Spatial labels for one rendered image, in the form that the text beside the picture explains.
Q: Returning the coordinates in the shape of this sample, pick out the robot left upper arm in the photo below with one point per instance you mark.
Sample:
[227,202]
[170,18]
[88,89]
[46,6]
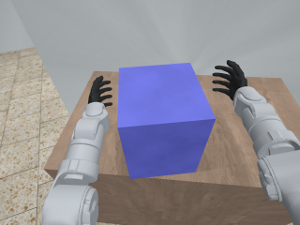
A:
[71,205]

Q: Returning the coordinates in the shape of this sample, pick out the robot right upper arm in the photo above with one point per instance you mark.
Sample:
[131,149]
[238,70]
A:
[279,175]

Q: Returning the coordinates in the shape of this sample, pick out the left robot hand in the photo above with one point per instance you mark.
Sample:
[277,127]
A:
[95,91]

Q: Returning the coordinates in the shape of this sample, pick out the carton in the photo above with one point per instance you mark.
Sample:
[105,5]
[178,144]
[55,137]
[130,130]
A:
[164,119]

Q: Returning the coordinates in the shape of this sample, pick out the robot left forearm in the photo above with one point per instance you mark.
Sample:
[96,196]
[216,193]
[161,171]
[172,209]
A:
[80,167]

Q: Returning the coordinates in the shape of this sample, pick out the right robot hand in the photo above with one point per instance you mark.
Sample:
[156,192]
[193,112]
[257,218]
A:
[236,79]

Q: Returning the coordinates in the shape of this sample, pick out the robot right forearm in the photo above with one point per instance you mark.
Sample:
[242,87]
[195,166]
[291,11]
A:
[264,127]

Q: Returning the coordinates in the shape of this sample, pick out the pedestal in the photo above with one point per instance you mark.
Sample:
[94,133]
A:
[226,187]

